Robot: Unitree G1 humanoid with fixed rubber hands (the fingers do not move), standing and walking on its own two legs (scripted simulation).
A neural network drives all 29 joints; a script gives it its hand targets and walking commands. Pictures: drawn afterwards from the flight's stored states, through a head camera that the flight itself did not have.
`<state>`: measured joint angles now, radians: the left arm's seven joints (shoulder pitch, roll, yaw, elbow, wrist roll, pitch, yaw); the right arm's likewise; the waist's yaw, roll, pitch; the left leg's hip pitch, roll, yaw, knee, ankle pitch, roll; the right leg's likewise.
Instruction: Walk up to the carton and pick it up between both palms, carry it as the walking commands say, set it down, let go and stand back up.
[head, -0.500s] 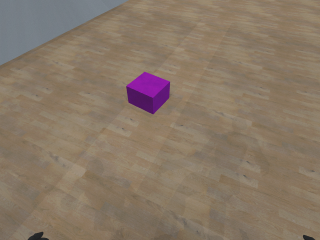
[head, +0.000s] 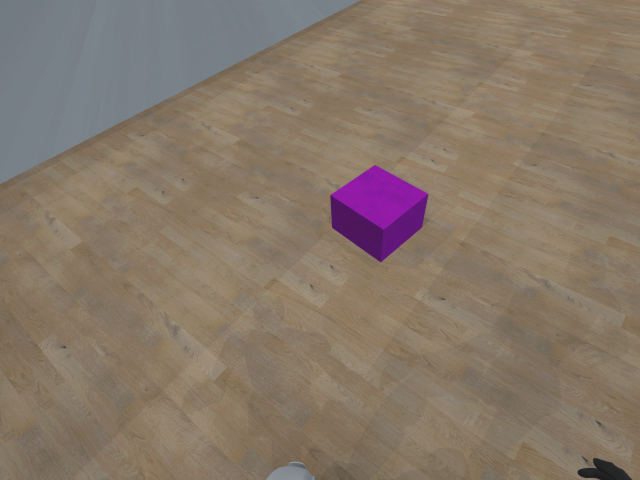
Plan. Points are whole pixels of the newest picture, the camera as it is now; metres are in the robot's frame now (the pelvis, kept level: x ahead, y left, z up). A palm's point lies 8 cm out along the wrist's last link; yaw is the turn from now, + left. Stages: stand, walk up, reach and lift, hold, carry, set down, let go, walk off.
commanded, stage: walk up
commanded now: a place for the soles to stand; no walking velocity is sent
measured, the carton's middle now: (377, 211) +1.27 -0.04 -0.67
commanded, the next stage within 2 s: none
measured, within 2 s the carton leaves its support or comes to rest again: neither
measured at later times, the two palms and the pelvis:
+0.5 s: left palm (178, 321) +0.37 +0.32 -0.08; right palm out of the picture +0.26 -0.36 -0.08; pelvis +0.23 +0.00 -0.01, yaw +0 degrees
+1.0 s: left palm (205, 261) +0.52 +0.32 -0.11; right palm (571, 263) +0.51 -0.34 -0.06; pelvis +0.44 -0.01 -0.01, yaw -2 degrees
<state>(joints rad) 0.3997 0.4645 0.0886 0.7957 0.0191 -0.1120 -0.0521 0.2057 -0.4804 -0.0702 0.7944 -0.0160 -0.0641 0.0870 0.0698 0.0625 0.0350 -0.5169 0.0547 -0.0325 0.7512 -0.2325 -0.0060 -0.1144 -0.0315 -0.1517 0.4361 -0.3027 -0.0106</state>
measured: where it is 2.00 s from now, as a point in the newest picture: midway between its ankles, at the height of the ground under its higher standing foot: (376, 345)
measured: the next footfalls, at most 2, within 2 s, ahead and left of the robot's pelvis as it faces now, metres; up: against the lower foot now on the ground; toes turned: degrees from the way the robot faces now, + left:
left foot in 0.10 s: +0.21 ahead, +0.13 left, +0.00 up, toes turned +4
right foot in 0.52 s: +0.40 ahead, -0.14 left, +0.00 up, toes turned -4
